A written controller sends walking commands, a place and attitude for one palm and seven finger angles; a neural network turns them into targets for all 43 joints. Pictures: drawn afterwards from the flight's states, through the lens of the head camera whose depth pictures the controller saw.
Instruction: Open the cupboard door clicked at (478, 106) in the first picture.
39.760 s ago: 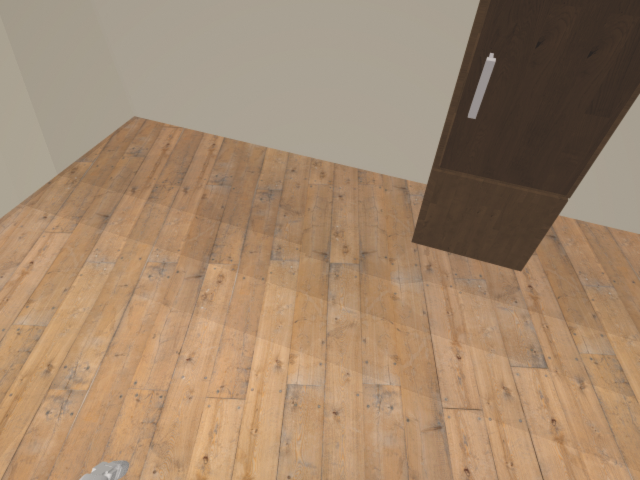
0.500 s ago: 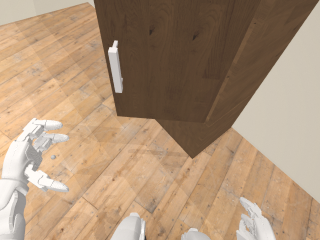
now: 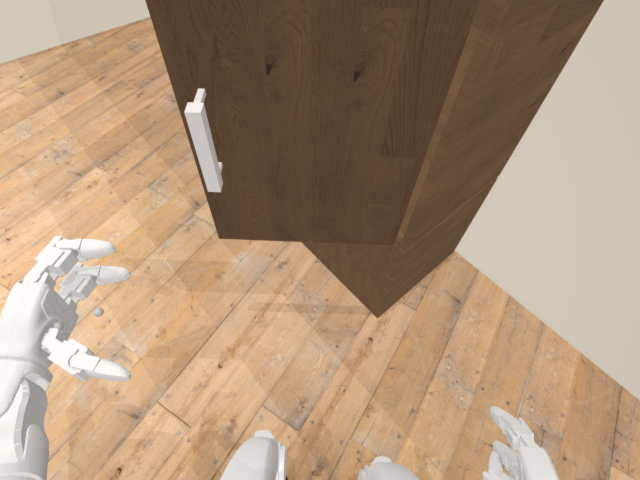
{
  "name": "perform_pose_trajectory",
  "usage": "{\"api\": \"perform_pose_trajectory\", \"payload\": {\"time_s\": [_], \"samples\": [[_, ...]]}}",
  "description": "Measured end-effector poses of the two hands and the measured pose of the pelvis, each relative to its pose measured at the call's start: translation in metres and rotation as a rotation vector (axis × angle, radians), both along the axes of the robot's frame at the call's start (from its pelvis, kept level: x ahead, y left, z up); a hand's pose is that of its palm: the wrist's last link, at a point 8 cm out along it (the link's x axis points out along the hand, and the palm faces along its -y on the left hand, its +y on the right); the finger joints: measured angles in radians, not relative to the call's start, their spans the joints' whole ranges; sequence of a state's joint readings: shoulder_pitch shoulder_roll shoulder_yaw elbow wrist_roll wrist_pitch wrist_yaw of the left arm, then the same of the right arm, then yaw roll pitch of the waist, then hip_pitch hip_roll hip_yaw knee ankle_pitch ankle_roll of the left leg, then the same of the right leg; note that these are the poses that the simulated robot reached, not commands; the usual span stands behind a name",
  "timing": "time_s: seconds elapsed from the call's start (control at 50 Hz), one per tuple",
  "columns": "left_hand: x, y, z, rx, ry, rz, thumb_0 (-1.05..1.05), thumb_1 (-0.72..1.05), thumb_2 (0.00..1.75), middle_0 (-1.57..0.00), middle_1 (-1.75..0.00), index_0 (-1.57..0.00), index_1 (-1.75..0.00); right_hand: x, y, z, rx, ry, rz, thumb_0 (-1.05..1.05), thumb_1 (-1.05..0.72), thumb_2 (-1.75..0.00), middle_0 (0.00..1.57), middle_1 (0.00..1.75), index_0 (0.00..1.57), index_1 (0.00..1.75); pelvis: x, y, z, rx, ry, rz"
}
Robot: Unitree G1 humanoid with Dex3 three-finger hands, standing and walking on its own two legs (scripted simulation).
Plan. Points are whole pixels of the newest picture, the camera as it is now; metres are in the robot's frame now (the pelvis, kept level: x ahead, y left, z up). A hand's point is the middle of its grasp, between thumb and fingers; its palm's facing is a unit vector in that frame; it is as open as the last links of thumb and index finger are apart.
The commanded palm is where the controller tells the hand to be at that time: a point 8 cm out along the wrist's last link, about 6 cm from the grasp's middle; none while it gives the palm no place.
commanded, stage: raise the hand with hooked fingers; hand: left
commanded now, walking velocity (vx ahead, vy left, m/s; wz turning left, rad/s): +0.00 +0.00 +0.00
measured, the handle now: (208, 143) +0.59 +0.22 +0.04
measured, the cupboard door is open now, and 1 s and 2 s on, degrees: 48 48 48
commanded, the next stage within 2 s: move the hooked fingers beside the handle in 0.08 s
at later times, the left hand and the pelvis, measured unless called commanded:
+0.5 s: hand (114, 277) +0.33 +0.27 +0.06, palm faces +0.04 -1.00 -0.04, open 14.0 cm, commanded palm +0.31 +0.32 +0.05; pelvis +0.00 -0.01 -0.01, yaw +0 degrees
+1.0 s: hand (126, 233) +0.40 +0.28 +0.05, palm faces +0.05 -1.00 -0.02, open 14.0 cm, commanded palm +0.38 +0.32 +0.05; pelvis +0.00 +0.01 -0.01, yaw -1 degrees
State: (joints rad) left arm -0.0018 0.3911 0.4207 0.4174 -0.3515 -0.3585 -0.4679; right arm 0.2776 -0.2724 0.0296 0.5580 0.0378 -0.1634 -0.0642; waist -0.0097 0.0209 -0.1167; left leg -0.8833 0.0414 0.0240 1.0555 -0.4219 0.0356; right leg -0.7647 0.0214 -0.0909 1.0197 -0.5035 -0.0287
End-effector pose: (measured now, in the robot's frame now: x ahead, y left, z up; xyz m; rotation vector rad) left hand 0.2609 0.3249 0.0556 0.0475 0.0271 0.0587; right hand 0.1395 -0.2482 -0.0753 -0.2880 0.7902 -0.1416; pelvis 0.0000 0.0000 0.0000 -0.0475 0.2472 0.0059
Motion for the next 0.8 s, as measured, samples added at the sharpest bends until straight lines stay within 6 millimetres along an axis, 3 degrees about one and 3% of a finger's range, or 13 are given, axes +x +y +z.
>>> {"api": "perform_pose_trajectory", "payload": {"time_s": [0.22, 0.34, 0.5, 0.8], "samples": [[0.000, -0.009, 0.001, -0.003, -0.001, 0.004, -0.01, -0.49, 0.30, -0.30, -1.20, -0.30, -1.20, 0.011, -0.005, -0.003, 0.019, -0.022, 0.011, 0.01, -0.90, -0.90, 0.21, 0.30, 0.21, 0.30, 0.001, -0.010, -0.001, 0.007, -0.002, 0.001], [0.012, -0.006, -0.002, -0.006, -0.005, 0.017, -0.01, -0.50, 0.30, -0.30, -1.20, -0.30, -1.20, 0.009, -0.012, -0.008, 0.001, -0.006, 0.010, 0.01, -0.90, -0.90, 0.21, 0.30, 0.21, 0.30, 0.000, -0.014, -0.005, 0.006, 0.004, 0.003], [0.043, -0.004, 0.002, -0.011, -0.018, -0.014, -0.01, -0.50, 0.30, -0.30, -1.20, -0.30, -1.20, -0.008, -0.019, -0.014, -0.012, 0.046, -0.032, 0.01, -0.90, -0.90, 0.21, 0.30, 0.21, 0.30, 0.000, -0.013, -0.007, 0.005, 0.019, -0.007], [0.082, 0.006, -0.005, -0.026, -0.019, -0.009, -0.01, -0.49, 0.30, -0.30, -1.20, -0.29, -1.20, -0.049, -0.019, -0.023, -0.035, 0.188, -0.096, 0.01, -0.90, -0.90, 0.21, 0.30, 0.21, 0.30, -0.001, -0.002, -0.010, -0.003, 0.052, -0.017]]}}
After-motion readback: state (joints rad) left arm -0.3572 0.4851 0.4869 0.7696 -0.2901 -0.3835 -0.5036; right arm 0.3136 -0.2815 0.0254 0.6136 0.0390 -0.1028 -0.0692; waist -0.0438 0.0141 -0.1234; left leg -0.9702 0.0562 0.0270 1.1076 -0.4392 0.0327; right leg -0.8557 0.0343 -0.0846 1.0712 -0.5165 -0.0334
